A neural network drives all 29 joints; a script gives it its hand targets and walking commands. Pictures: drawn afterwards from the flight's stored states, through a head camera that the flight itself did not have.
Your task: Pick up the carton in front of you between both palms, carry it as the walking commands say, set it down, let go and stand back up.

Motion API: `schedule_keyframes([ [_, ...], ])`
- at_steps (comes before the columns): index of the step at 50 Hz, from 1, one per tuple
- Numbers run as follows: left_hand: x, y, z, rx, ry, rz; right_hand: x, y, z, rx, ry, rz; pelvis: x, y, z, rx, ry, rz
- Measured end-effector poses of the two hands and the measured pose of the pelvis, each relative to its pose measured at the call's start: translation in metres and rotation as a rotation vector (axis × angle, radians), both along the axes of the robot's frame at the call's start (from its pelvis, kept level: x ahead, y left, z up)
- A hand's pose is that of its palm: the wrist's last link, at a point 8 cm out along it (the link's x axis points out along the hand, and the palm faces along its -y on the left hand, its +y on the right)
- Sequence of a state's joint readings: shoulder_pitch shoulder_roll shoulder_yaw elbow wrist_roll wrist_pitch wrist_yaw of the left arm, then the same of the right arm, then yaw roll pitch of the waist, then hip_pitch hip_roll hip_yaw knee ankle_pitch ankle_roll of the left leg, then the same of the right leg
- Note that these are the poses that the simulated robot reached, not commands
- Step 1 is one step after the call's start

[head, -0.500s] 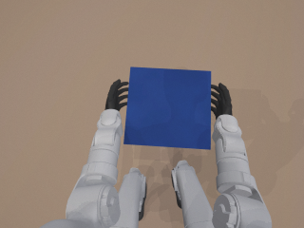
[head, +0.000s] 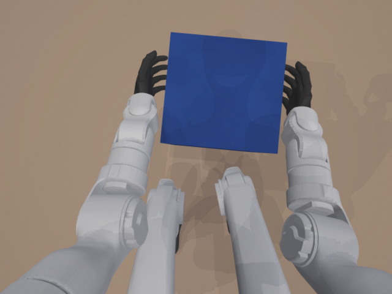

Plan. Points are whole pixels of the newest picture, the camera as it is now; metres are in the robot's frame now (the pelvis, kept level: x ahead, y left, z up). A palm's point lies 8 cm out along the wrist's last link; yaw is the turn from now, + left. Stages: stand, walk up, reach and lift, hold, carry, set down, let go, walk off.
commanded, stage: set down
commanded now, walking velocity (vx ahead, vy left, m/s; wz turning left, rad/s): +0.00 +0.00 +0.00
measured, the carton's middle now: (217, 105) +0.45 -0.08 -0.19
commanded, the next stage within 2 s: none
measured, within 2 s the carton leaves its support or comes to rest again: rests again in 1.66 s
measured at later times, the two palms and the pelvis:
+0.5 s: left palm (165, 94) +0.52 +0.05 -0.26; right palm (278, 111) +0.43 -0.24 -0.25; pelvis -0.02 +0.00 -0.11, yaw +0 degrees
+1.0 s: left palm (163, 97) +0.52 +0.05 -0.29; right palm (272, 114) +0.43 -0.24 -0.28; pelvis -0.02 +0.01 -0.12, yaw +0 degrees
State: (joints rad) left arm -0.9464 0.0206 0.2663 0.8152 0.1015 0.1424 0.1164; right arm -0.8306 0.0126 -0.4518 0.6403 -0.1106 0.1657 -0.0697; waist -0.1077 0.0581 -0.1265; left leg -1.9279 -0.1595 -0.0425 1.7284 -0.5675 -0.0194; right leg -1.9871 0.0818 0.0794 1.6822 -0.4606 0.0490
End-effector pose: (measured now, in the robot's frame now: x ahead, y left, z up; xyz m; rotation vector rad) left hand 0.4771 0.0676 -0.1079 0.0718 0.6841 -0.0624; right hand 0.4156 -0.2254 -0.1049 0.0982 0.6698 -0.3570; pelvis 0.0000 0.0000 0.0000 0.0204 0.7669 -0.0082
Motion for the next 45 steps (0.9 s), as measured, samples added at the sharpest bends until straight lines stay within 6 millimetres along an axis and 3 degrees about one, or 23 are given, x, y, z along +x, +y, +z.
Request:
schedule_keyframes([
  [26, 0.039, -0.023, -0.154, 0.037, 0.058, -0.100, 0.018, -0.018, -0.153, -0.018, 0.073, -0.046, -0.020, 0.003, -0.108, -0.018, 0.005, 0.028],
  [31, 0.041, -0.023, -0.166, 0.039, 0.063, -0.108, 0.019, -0.018, -0.161, -0.013, 0.077, -0.057, -0.017, 0.001, -0.116, -0.029, -0.021, 0.033],
  [45, 0.041, -0.018, -0.171, 0.059, 0.091, -0.120, 0.018, -0.014, -0.169, -0.012, 0.114, -0.031, -0.017, 0.006, -0.120, -0.039, -0.017, 0.034],
])
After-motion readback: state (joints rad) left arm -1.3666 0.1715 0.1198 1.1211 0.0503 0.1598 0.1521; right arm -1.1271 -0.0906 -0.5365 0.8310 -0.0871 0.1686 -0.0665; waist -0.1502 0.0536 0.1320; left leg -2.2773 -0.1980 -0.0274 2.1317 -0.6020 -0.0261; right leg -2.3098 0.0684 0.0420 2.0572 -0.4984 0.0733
